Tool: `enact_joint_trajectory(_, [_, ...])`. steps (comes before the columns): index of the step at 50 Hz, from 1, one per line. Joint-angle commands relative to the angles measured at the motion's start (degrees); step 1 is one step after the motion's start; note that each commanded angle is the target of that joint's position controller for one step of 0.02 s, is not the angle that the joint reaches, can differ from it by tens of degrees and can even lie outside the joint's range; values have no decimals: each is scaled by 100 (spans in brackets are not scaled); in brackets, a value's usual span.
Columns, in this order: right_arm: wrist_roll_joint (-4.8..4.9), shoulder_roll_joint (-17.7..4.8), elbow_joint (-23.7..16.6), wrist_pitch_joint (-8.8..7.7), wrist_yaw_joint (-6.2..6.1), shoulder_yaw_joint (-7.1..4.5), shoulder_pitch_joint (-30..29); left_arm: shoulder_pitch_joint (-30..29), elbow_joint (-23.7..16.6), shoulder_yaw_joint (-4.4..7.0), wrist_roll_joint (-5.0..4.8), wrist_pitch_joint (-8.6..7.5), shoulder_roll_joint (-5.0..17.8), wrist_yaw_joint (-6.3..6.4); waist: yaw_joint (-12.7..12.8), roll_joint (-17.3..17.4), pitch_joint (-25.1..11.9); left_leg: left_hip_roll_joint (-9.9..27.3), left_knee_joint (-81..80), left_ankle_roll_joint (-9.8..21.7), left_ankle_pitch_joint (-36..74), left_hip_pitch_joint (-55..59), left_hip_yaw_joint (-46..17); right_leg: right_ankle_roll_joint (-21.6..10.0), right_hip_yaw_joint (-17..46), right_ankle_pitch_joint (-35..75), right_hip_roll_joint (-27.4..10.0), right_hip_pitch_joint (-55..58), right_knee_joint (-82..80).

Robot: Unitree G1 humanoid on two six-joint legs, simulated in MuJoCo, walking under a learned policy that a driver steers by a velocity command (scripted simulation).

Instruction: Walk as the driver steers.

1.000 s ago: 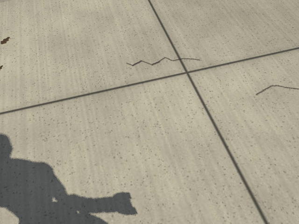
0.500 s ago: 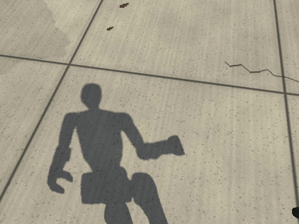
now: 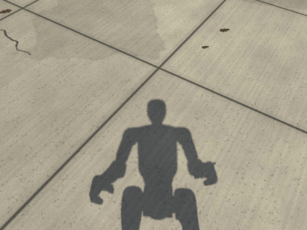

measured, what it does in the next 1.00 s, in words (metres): walks ahead, turning right: right foot, then left foot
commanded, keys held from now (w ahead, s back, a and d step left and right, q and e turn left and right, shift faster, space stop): e+shift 0.28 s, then w+e+shift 0.48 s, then w+shift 0.02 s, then w+q+shift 0.22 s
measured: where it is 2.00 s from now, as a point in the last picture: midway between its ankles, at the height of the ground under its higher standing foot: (292, 125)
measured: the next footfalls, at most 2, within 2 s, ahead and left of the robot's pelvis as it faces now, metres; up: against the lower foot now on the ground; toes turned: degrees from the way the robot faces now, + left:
right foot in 0.46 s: -0.04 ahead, -0.14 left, +0.00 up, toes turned -30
left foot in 0.86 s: +0.43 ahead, -0.24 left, +0.00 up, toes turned -45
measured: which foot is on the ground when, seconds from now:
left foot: down 0.00-0.46, up 0.48-0.84, down 0.86-1.00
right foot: up 0.00-0.44, down 0.46-0.88, up 0.90-1.00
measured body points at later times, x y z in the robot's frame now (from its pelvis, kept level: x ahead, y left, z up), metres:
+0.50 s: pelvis +0.01 -0.06 -0.01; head +0.02 -0.10 +0.43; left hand +0.27 +0.15 -0.08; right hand +0.00 -0.39 -0.13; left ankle -0.03 +0.11 -0.70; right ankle -0.07 -0.12 -0.74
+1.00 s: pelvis +0.31 -0.26 -0.01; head +0.32 -0.27 +0.44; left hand +0.57 -0.13 -0.12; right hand +0.16 -0.52 -0.13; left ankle +0.40 -0.21 -0.73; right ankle +0.12 -0.24 -0.62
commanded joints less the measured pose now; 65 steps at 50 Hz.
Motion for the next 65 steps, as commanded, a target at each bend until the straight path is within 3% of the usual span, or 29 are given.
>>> enact_joint_trajectory(1, [-31, -1198, -325, -288, -108, -392, -199, -377, -394, 304, -106, 42, 866, 114, -424, 1446, 55, 1663, -1330, 1094, 1653, 288, -1079, 80, 541, -307, 211, -1233, 2003])
enact_joint_trajectory(6, [59, -631, -274, -298, -311, -241, -442, -126, -524, 316, -89, 203, 570, 201, -289, 947, 28, 1682, -1323, 999, 2042, 720, -274, 404, 505, 592, 77, -1699, 2541])
enact_joint_trajectory(10, [63, -901, -131, -224, -345, -370, -263, -423, -964, 169, -56, 212, 264, 8, -506, 869, -126, 1895, -1222, 1140, 2277, 1126, -15, 439, 243, 587, -133, -1471, 1470])
enact_joint_trajectory(14, [153, -1169, -82, -227, -193, -513, -416, -444, -1251, 164, -52, 267, 290, -149, -462, 897, -180, 2082, -1020, 1155, 2938, 940, 343, 148, -124, 380, -113, -833, 728])
enact_joint_trajectory(17, [336, -1382, 63, -389, -43, -628, -145, -648, -1441, 197, -166, 303, 417, -248, -559, 917, -243, 2376, -1704, 1001, -525, 961, 44, -244, -246, 15, -181, -554, 456])
enact_joint_trajectory(20, [444, -1474, 175, -491, 63, -671, -376, -544, -1353, 232, -186, 234, 440, -309, -269, 710, 88, 2330, -1790, 739, -1452, 843, 256, -688, -509, -198, -105, -61, -281])
enact_joint_trajectory(22, [434, -1252, 205, -508, 89, -615, -732, 585, -785, 359, -177, 179, 578, -237, 345, 310, -128, 1696, -493, 392, -791, 2, 1162, -1006, -1026, 283, 455, 1787, -1123])
enact_joint_trajectory(23, [339, -877, 81, -549, 96, -492, -1061, 1887, -343, 586, -216, 142, 1032, -163, 933, -539, -350, 1158, 1922, 64, 185, -1321, 1670, -1441, -131, 40, 284, 3402, -1380])
enact_joint_trajectory(24, [244, -484, -537, -714, 58, -372, -1536, 2119, -439, 740, -192, -45, 1936, -171, 791, -2124, -2, -15, 4315, -406, -1696, -4263, 1114, -2510, 3749, -865, -1078, 4232, -2454])
enact_joint_trajectory(25, [355, -782, -688, -947, 133, -368, -1959, 1635, -786, 527, -159, -323, 1383, -253, 792, -1018, -76, -25, 4886, -274, -1438, -5188, -341, -2803, 4798, -1470, -1617, 4239, -3248])
enact_joint_trajectory(26, [-327, -778, -550, -720, 219, -290, -1801, 1208, -749, 423, 277, -149, 1249, -156, 602, -601, 252, 449, 4605, -272, -824, -5145, -246, -2212, 3761, -1000, -1518, 3592, -3133])
enact_joint_trajectory(28, [-297, -998, -236, -640, 329, -325, -1038, 877, -772, 301, 220, -164, 1015, -97, 49, -53, 454, 604, 3790, -371, 75, -4067, -177, -1874, 2768, -380, -845, 2734, -3222])
enact_joint_trajectory(30, [-245, -1046, -102, -483, 375, -302, -840, 687, -748, 218, 136, -308, 929, -116, -138, -286, 494, 478, 3458, -527, 563, -3364, -32, -1799, 2339, 50, -404, 2079, -3512])
enact_joint_trajectory(35, [-31, -796, -329, -439, 367, -116, -1684, 1129, -433, 264, 112, -469, 1049, -131, 86, -222, 751, 170, 1683, -618, 1258, -3047, 71, -1799, 2070, 1308, -99, 1881, -3512])
enact_joint_trajectory(39, [38, -875, -533, -504, 347, -85, -1917, 1120, -259, 293, 44, -540, 1191, -41, 76, -519, 624, 71, 559, -341, 1617, -1982, 30, -1617, 2288, 2812, -425, 2011, -3459])
enact_joint_trajectory(41, [14, -1018, -210, -550, 256, -167, -944, 1025, -99, 260, 59, -597, 1236, -40, -315, -564, 94, -262, 445, -26, 1378, -647, 343, -1363, 1879, 5229, -420, 2301, -2815])
enact_joint_trajectory(43, [67, -1352, 436, -528, 34, -367, 1378, 826, 40, 267, 248, -561, 1277, -56, -1486, -434, -973, -396, 594, 256, 447, 1641, 555, -1156, 1285, 6423, -58, 1793, 88])
enact_joint_trajectory(44, [-73, -1854, 629, -571, -65, -512, 2283, 1011, -46, 116, 224, -607, 692, -60, -1654, 560, -1513, 645, 343, 489, -1897, 2873, -1060, -1015, 989, 4625, 474, 395, 2426])
enact_joint_trajectory(45, [-82, -2210, 801, -600, 17, -576, 2315, 1217, -305, -45, 46, -719, 85, -189, -1176, 2748, -1873, 1706, -1580, 1074, -3554, 3105, -5072, -836, 1345, 360, 1606, -924, 3886])
enact_joint_trajectory(46, [-44, -1671, 654, -602, 128, -479, 1175, 1008, -279, -86, 140, -726, 296, -175, -705, 1813, -804, 1766, -1924, 1356, -3338, 2460, -5745, -977, 1476, 484, 1209, -1735, 4250])
enact_joint_trajectory(48, [45, -1044, 682, -655, 165, -382, 853, 161, -354, -86, 327, -725, 610, -208, -594, 284, -226, 1393, -1656, 1428, -2020, 1232, -4142, -952, 1064, 1017, 506, -1488, 3628])
enact_joint_trajectory(50, [19, -795, 1003, -701, 138, -255, 1018, -294, -644, -171, 502, -638, 454, -235, -328, 452, 169, 894, -1681, 1335, -1194, 338, -3301, -728, 1022, 812, 269, -1244, 2893])
enact_joint_trajectory(52, [87, -872, 1169, -774, 100, -259, 1232, -523, -844, -281, 542, -561, 320, -260, -217, 641, 450, 738, -1909, 1482, -817, -88, -3000, -487, 913, 591, 93, -1343, 2228])
enact_joint_trajectory(56, [102, -1217, 985, -824, 62, -411, 1010, -1564, -1300, -484, 341, -598, 241, -396, -298, 616, 703, 461, -2509, 1320, -158, -1265, -2301, -127, 447, 1594, 138, -123, -85])
enact_joint_trajectory(60, [230, -1450, 1021, -844, 155, -510, 1274, -1473, -1209, -361, 268, -617, 499, -308, -351, 417, 347, 609, -2058, 1002, 1317, -747, -2285, -155, 289, 2316, 412, 1123, -937])
enact_joint_trajectory(62, [220, -1570, 1090, -831, 173, -548, 1362, -373, -859, -168, 330, -661, 788, -143, 177, 58, -414, 176, -58, 748, 3054, -493, -1848, -283, 164, 1609, 648, 2473, -1233])
enact_joint_trajectory(63, [241, -1434, 1029, -878, 192, -517, 1212, 645, -709, -19, 402, -691, 1104, -9, 721, -97, -1033, -154, 1613, 577, 2723, -1255, -1555, -446, 746, 876, -15, 3738, -1182])
enact_joint_trajectory(64, [298, -542, 771, -927, 144, -307, 1188, 1570, -623, 128, 558, -680, 1599, 113, 859, -1239, -1745, -586, 3580, 508, -621, -2435, -1059, -678, 2976, -1635, -1788, 4828, -1885])
enact_joint_trajectory(65, [411, -511, 524, -860, 115, -229, 1455, 1161, -633, 181, 487, -604, 1728, 105, 364, -1902, -1843, -503, 4648, 542, -747, -3253, -727, -1070, 5368, -2829, -2368, 4437, -3036])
